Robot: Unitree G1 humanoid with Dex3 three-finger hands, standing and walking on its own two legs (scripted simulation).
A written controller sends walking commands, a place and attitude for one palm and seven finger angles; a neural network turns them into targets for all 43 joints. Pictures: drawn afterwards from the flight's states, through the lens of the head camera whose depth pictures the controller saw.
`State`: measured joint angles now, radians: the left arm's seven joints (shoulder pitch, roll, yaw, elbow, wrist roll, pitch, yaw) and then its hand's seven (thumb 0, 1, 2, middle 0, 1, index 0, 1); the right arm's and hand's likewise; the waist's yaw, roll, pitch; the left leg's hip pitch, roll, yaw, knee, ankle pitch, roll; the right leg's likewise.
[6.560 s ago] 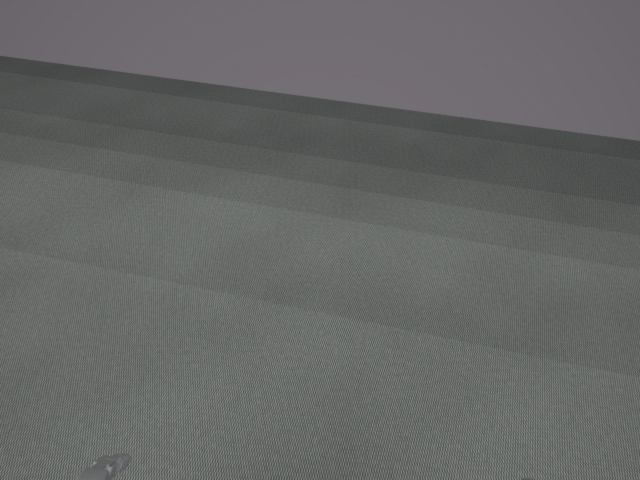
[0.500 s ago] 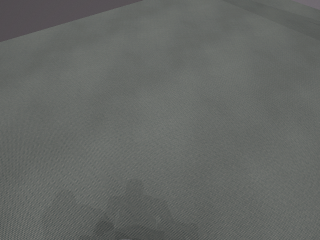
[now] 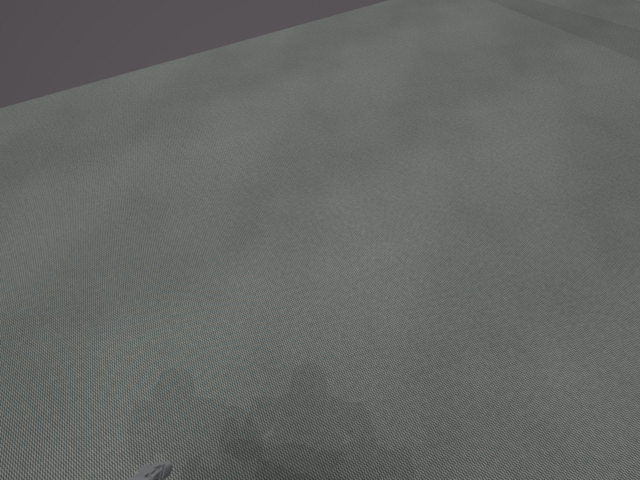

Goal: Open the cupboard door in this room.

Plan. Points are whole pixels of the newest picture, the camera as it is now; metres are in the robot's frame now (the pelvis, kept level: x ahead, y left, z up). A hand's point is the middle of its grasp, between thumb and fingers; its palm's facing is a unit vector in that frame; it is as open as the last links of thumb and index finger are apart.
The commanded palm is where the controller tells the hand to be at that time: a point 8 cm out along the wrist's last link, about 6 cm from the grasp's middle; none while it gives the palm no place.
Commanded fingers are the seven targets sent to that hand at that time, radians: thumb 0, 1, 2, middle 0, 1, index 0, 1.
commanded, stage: turn or walk to find it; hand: left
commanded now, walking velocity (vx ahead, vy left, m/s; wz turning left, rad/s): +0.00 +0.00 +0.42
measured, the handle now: out of the picture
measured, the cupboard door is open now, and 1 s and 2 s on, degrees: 0 0 0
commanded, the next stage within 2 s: none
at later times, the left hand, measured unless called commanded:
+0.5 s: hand out of the picture -0.07 +0.22 -0.18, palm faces +0.31 -0.92 -0.23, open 7.4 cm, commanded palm none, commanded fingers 0.00 0.90 0.90 -0.20 -0.30 -0.20 -0.30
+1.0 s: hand out of the picture -0.05 +0.22 -0.14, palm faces +0.42 -0.86 -0.28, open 7.4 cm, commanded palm none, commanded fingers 0.00 0.90 0.90 -0.20 -0.30 -0.20 -0.30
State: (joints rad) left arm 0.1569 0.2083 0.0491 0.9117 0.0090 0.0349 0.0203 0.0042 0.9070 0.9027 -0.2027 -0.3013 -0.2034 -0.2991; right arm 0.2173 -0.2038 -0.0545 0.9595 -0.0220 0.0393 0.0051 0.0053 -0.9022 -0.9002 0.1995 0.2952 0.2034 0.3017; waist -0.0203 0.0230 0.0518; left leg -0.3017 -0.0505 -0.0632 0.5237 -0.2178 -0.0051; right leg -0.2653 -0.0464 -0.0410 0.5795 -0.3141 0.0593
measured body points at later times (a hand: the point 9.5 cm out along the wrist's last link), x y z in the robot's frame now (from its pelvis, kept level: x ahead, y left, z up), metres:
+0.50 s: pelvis -0.05 +0.01 -0.01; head -0.03 +0.03 +0.44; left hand -0.09 +0.26 -0.16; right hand +0.09 -0.22 -0.14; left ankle -0.09 +0.12 -0.74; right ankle +0.00 -0.11 -0.73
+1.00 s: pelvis -0.07 -0.01 +0.00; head -0.04 -0.02 +0.45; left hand -0.07 +0.27 -0.12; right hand +0.06 -0.21 -0.16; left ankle -0.09 +0.12 -0.73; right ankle -0.04 -0.11 -0.73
